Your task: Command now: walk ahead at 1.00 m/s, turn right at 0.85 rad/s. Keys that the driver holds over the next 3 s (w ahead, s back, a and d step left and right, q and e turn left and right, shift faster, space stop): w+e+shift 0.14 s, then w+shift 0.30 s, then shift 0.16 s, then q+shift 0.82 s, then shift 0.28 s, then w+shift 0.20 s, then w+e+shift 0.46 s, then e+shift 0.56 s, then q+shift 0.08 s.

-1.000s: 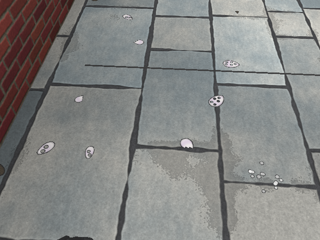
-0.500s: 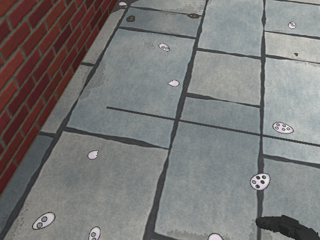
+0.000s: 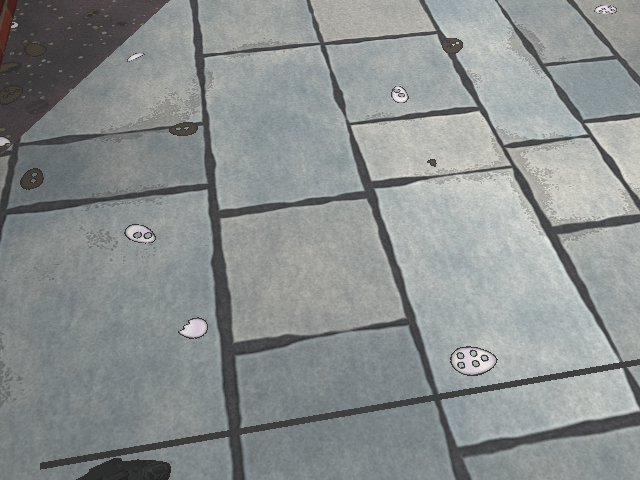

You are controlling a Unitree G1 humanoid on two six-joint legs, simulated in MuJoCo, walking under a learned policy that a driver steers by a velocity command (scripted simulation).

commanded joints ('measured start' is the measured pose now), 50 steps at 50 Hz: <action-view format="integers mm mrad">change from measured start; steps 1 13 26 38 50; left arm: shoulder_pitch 243 353 391 146 86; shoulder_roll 115 147 131 61 101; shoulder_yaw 33 66 54 1 37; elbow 15 78 87 -71 -140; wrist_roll -2 -7 8 -6 3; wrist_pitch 0 -75 -79 -39 0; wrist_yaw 6 78 93 84 105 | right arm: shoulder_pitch -115 -366 49 -278 -91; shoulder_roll -256 -99 -295 -274 -257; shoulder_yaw -52 19 -44 -66 -82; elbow -107 -355 -259 -246 -308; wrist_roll -4 -60 -49 33 48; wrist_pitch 14 56 17 18 121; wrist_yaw -40 38 -7 17 -11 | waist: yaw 220 9 -149 77 27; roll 147 128 60 82 -125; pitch -70 59 -335 -123 -292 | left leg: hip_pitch -199 -880 -50 -590 -978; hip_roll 282 211 269 156 61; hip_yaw -29 -359 -476 -462 -430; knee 316 885 365 79 1086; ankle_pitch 1570 194 781 1033 -161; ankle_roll -7 -45 160 244 -61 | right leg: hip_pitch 439 382 564 339 788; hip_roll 122 -20 68 55 -353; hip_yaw -55 536 286 215 607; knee -29 -629 405 3 -376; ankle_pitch -75 -202 179 -218 155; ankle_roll -49 -166 71 215 -95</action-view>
